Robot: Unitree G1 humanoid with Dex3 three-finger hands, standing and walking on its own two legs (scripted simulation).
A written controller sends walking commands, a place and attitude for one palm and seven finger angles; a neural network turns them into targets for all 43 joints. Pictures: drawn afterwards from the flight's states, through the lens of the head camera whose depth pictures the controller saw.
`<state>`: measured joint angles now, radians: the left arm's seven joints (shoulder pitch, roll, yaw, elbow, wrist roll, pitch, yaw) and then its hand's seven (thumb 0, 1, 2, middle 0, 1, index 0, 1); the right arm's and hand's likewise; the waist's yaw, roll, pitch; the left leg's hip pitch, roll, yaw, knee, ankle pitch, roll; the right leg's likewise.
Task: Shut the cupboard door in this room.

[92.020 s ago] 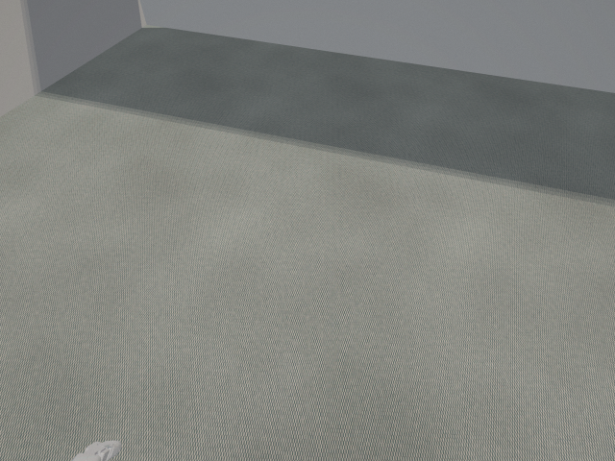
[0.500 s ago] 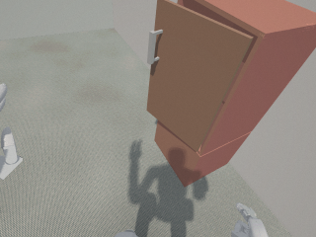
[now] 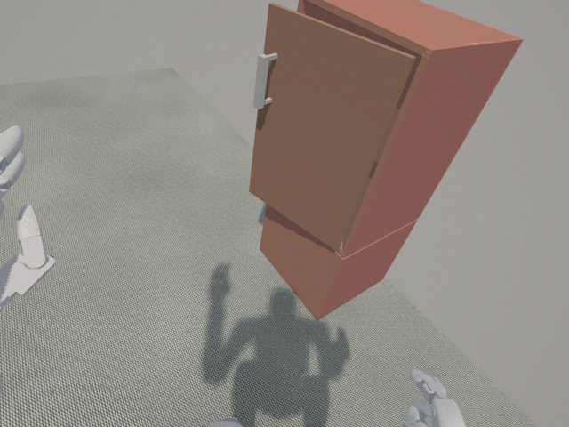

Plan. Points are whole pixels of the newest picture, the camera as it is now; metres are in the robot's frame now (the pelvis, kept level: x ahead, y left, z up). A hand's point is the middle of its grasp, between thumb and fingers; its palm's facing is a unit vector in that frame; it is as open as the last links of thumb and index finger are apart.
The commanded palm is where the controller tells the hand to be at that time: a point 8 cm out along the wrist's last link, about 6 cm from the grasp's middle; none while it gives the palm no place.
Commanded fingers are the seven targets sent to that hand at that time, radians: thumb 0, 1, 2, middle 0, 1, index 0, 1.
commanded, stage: stop stepping back and stand still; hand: left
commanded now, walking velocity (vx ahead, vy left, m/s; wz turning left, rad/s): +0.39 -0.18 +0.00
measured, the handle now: (266, 81) +0.91 +0.11 +0.10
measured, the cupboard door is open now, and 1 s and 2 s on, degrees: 15 15 15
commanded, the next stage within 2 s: let the arm hang, fingers relaxed in 0.60 s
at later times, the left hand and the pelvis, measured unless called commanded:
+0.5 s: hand out of the picture +0.08 +0.35 +0.21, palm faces +0.44 -0.81 -0.38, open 7.4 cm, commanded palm +0.02 +0.39 +0.20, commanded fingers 0.00 0.90 0.90 -0.20 -0.30 -0.20 -0.30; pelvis -0.12 +0.08 +0.02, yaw +1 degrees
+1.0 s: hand out of the picture -0.05 +0.27 -0.16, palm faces +0.13 -0.98 -0.17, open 6.9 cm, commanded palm none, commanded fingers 0.00 0.90 0.90 -0.20 -0.30 -0.20 -0.30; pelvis -0.10 +0.09 +0.01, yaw +4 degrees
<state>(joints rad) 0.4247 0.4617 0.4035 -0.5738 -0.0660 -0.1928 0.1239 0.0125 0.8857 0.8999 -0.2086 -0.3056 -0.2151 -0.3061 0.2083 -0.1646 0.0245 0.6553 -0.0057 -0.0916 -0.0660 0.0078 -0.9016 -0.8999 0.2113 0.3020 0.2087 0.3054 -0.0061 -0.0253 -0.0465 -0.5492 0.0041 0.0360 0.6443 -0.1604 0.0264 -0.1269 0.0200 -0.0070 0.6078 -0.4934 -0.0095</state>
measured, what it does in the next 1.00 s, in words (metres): walks backwards: right foot, then left foot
